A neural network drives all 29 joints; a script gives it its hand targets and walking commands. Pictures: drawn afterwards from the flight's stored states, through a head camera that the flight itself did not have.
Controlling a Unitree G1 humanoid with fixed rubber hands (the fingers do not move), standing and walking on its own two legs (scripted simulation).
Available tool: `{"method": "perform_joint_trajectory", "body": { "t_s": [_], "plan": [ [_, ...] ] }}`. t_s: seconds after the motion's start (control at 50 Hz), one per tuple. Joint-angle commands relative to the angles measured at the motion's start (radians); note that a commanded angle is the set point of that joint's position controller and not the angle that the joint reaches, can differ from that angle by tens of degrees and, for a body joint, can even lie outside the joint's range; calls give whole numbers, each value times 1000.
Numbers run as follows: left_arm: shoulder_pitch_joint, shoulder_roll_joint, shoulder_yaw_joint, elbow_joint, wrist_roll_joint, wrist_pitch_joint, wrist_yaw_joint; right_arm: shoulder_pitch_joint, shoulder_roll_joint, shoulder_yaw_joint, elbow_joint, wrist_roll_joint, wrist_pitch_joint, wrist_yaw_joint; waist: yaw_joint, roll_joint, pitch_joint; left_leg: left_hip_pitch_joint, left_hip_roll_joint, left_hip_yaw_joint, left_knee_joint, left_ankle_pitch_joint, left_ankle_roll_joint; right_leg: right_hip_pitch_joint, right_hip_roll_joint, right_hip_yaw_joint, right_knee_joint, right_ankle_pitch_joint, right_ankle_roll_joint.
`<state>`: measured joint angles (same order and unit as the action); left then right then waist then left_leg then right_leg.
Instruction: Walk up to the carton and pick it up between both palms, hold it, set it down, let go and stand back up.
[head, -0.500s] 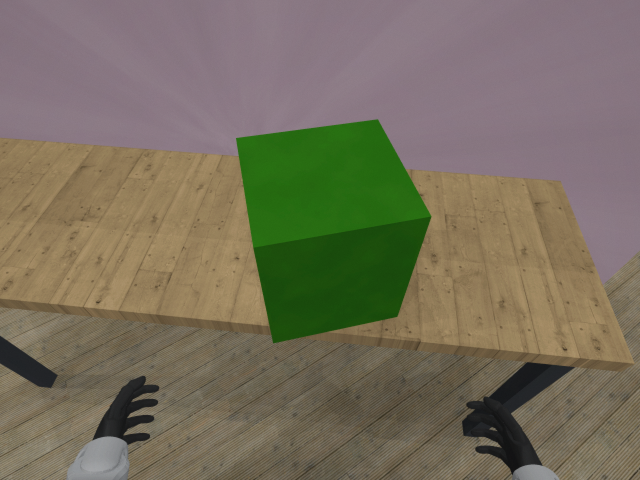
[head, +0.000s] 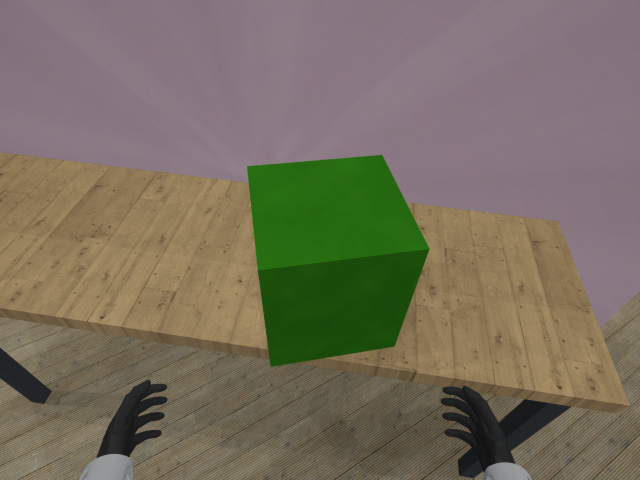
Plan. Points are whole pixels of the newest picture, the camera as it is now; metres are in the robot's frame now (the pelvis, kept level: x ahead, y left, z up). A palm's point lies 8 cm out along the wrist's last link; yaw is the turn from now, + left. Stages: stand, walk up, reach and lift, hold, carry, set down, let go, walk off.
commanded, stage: reach and lift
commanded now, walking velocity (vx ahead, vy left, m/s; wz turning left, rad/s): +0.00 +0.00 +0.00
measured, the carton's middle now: (325, 262) +0.43 +0.02 +0.00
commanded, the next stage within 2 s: none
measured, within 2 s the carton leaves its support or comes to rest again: neither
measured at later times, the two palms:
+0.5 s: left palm (166, 407) +0.20 +0.21 -0.03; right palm (495, 416) +0.22 -0.21 -0.03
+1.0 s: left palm (183, 340) +0.27 +0.20 +0.02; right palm (488, 345) +0.29 -0.20 +0.02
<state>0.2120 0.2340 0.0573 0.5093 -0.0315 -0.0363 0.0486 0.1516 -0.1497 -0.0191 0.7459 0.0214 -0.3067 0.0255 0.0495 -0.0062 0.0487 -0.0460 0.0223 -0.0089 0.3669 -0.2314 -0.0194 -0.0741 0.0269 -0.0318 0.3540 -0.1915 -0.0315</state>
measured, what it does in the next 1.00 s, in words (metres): stands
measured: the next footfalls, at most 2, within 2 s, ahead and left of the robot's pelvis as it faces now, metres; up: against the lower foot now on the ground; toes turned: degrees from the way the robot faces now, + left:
none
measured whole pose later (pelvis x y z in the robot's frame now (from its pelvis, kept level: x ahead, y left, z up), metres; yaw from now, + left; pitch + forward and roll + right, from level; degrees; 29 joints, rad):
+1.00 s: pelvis +0.01 -0.01 +0.00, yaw -2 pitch -3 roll +0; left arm -0.02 0.05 0.11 0.40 0.03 -0.08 0.15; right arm -0.12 -0.25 0.15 0.70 0.30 -0.33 0.05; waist 0.05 -0.03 0.01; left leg -0.05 0.04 0.03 0.33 -0.23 -0.03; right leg -0.10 0.04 0.00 0.35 -0.19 -0.04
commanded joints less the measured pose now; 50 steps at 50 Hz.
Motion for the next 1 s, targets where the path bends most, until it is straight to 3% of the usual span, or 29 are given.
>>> {"method": "perform_joint_trajectory", "body": {
  "t_s": [0.0,0.06,0.2,0.34,0.46,0.56,0.62,0.76,0.8,0.98],
  "plan": [
    [-72,62,6,-118,-2,-58,20,-73,-120,-29,-91,28,-42,14,0,20,-63,-64,-16,57,-55,237,-1,38,-13,23,-79,-2,-6],
    [-60,24,-10,-129,12,-82,42,-70,-135,-23,-69,61,-57,35,5,44,-58,-45,-7,46,-63,267,-15,32,-3,18,-81,-2,-20],
    [-27,-42,-18,-150,44,-138,71,-58,-176,17,-52,135,-106,66,13,32,-55,-18,-8,43,-57,357,-28,37,5,29,-89,68,-33],
    [-75,-83,-33,-154,43,-214,97,-101,-181,48,-61,183,-159,80,22,14,-52,-51,-12,49,-59,294,-21,27,-2,44,-76,51,-32],
    [-125,-117,-46,-124,41,-257,110,-156,-183,60,-30,211,-189,82,9,6,-59,-57,-16,49,-52,239,-20,6,-5,47,-60,42,-26],
    [-160,-123,-31,-107,29,-294,111,-195,-184,94,-50,238,-218,73,9,-42,-105,-70,-28,56,-27,254,-7,31,-9,63,-33,122,-7],
    [-188,-138,-21,-107,39,-300,112,-225,-193,109,-15,259,-227,71,5,-25,-117,-67,-29,53,-23,268,-15,30,-4,61,-28,138,-9],
    [-309,-129,16,-127,29,-222,108,-347,-192,140,-77,272,-168,51,2,-62,-138,-102,-39,72,-42,195,8,47,-18,83,-31,149,5],
    [-342,-133,25,-144,34,-188,110,-380,-189,138,-97,272,-137,46,6,-50,-145,-106,-39,74,-51,189,10,60,-21,87,-27,167,5],
    [-382,-161,59,-284,66,-23,94,-446,-213,135,-173,291,-16,18,15,-14,-202,-17,-32,72,-54,340,-2,73,4,72,-49,278,-8]
  ]
}}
